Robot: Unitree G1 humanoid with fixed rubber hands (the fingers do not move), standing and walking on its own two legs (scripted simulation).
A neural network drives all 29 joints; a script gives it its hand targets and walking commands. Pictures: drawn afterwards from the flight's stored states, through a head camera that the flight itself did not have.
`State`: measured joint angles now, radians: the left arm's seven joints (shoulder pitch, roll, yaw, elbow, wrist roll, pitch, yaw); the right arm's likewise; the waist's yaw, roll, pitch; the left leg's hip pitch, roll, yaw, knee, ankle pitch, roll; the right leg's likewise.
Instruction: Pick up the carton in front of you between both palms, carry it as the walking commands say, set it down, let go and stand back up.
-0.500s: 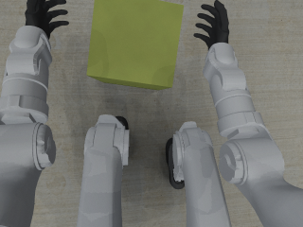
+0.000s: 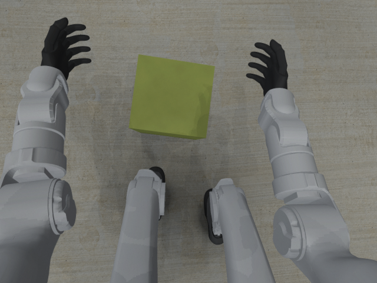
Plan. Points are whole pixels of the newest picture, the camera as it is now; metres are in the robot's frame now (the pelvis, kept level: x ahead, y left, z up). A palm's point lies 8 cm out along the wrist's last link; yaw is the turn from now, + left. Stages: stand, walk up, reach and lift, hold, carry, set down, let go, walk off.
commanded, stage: set down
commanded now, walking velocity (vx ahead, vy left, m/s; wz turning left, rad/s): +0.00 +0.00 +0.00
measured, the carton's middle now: (171, 104) +0.49 +0.07 -0.43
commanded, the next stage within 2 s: let go in 0.22 s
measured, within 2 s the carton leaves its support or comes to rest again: neither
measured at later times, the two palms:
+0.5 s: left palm out of the picture +0.42 +0.29 +0.01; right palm (324, 101) +0.43 -0.13 +0.02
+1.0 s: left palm out of the picture +0.27 +0.24 +0.14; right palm out of the picture +0.30 -0.22 +0.15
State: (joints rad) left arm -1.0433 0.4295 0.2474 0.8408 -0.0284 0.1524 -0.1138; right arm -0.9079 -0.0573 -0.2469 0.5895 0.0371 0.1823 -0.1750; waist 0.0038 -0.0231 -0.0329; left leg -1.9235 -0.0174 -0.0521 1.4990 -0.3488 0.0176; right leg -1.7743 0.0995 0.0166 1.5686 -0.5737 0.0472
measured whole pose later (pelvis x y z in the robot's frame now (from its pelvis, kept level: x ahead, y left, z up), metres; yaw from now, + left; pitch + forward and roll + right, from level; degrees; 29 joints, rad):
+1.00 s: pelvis +0.11 -0.01 +0.22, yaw +5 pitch +9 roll +1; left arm 0.16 0.21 0.08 0.47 0.01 -0.01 -0.04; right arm 0.18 -0.19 -0.05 0.46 0.00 -0.01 0.06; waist -0.01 -0.03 0.02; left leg -0.44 -0.04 -0.03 0.47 -0.18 0.01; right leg -0.31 0.02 0.08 0.50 -0.33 0.00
